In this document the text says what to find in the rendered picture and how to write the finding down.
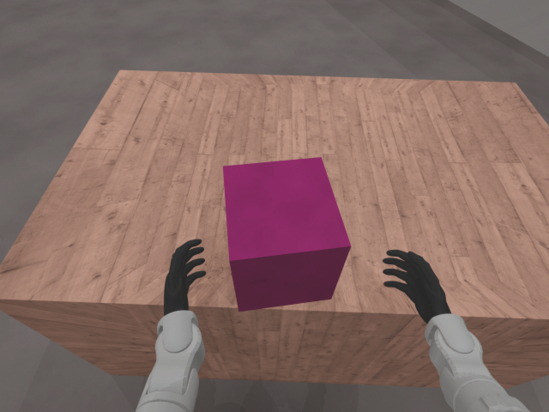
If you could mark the carton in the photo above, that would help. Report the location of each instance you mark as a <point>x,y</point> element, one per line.
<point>287,241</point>

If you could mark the right robot hand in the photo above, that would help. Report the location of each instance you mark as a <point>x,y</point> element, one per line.
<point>422,288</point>

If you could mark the left robot forearm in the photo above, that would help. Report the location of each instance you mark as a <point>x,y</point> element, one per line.
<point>173,384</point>

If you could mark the pedestal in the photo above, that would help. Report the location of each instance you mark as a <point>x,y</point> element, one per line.
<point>455,171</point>

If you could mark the right robot forearm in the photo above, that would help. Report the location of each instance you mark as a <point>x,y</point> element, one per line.
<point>466,383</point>

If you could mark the left robot hand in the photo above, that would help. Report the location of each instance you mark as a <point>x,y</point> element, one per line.
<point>177,282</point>

